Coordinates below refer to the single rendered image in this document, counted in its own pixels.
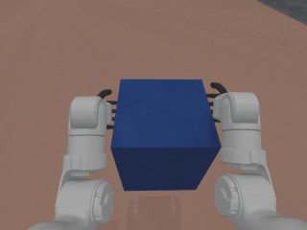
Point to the robot left forearm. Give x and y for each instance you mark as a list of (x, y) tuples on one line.
[(86, 146)]

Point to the left robot hand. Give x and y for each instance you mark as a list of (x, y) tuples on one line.
[(104, 93)]

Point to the right robot hand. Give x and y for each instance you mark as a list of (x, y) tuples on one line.
[(221, 89)]

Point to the right robot upper arm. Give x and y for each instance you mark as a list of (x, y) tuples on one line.
[(248, 200)]

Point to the left robot upper arm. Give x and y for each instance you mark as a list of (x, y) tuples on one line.
[(82, 204)]

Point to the carton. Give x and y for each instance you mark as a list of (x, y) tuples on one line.
[(164, 136)]

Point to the robot right forearm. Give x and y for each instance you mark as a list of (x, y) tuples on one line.
[(239, 114)]

